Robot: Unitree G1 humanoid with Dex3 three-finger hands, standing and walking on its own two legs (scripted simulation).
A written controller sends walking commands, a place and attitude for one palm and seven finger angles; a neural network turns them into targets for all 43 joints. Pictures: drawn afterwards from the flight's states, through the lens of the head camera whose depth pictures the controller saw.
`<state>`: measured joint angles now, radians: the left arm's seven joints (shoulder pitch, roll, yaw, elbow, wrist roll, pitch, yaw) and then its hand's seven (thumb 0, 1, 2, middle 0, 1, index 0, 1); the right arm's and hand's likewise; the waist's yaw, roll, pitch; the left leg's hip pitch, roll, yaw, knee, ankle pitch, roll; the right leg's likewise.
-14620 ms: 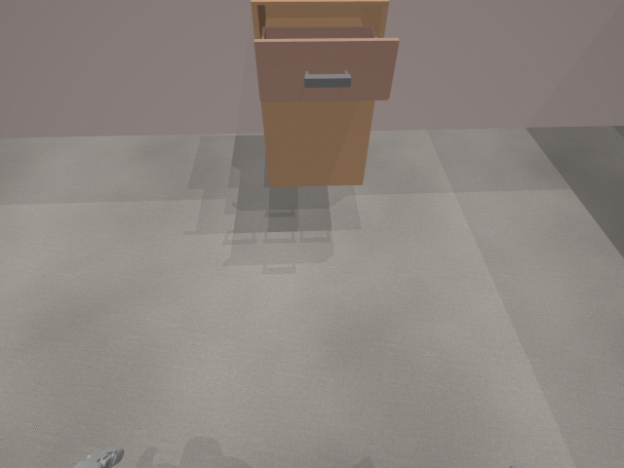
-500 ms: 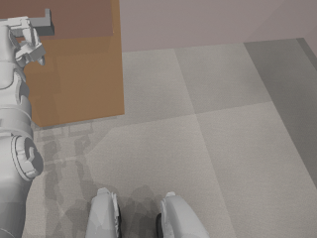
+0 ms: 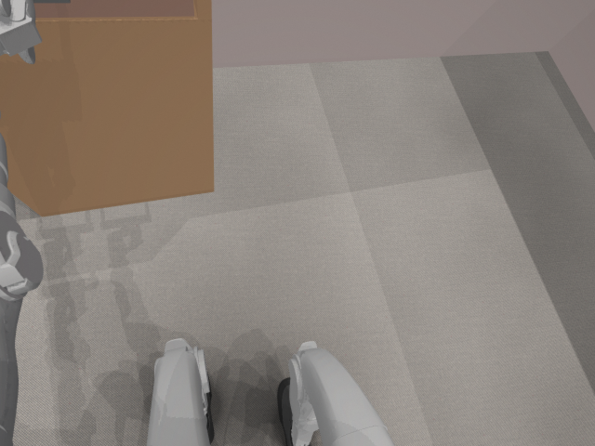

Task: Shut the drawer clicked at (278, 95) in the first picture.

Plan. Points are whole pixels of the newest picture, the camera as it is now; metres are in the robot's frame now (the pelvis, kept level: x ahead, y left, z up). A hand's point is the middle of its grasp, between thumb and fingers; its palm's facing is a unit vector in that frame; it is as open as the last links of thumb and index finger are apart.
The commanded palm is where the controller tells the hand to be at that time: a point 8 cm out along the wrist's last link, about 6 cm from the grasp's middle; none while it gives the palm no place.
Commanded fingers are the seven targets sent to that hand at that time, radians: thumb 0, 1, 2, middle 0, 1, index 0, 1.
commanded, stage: push the drawer shut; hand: left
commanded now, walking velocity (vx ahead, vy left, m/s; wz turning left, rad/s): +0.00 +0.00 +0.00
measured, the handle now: out of the picture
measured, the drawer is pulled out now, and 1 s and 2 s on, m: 0.00 0.00 0.00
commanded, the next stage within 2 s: pull the fist back off the drawer in 0.06 s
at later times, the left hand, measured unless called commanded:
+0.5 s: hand (19, 17) +0.58 +0.24 +0.09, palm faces +0.13 -0.99 -0.05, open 3.2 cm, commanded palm +0.59 +0.24 +0.09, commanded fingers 0.00 0.90 0.90 -1.40 -1.60 -1.40 -1.60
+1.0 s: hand (28, 22) +0.57 +0.23 +0.10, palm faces +0.18 -0.98 -0.03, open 3.2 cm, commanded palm +0.53 +0.25 +0.10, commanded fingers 0.00 0.90 0.90 -1.40 -1.60 -1.40 -1.60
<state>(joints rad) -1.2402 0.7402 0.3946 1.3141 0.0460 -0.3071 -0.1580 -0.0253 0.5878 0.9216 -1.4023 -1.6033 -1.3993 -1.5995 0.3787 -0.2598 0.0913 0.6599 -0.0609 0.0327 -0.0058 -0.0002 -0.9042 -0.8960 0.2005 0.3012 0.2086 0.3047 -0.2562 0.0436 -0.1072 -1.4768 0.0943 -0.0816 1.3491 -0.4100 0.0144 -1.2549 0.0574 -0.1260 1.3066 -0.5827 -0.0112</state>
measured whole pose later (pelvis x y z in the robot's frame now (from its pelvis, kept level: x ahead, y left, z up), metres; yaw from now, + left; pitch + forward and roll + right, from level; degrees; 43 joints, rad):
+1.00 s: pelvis +0.03 +0.00 +0.03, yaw +0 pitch +28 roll -6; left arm -0.99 0.59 0.47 1.14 -0.02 -0.35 -0.13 0.01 0.88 0.90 -1.40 -1.60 -1.40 -1.60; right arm 0.37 -0.26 0.05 0.64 -0.05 0.05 0.03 0.00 -0.90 -0.90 0.20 0.30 0.21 0.30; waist -0.20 0.05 -0.12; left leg -1.31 0.10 -0.03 1.26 -0.44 0.01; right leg -1.11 0.06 -0.07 1.22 -0.59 0.00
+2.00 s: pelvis +0.07 -0.01 +0.15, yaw +4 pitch -2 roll +0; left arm 0.35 0.32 0.21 -0.25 -0.09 -0.06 0.09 0.01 0.89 0.90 -1.40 -1.60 -1.40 -1.60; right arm 0.17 -0.23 0.05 0.57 0.01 -0.01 -0.07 0.01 -0.90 -0.90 0.20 0.30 0.21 0.30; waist 0.05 0.06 0.00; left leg -0.21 0.03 0.04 0.44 -0.19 -0.01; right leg -0.04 0.01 -0.03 0.40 -0.32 -0.02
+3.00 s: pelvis +0.02 +0.01 +0.14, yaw +3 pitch +1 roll -2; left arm 0.66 0.41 0.36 -0.58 -0.08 -0.19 0.12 0.01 0.89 0.90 -1.41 -1.60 -1.40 -1.60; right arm 0.18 -0.23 -0.01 0.53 0.00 0.03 -0.07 0.01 -0.91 -0.90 0.20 0.30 0.21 0.30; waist 0.00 0.05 0.05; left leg -0.36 0.03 0.05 0.47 -0.12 0.02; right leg -0.20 0.01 -0.02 0.44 -0.25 0.02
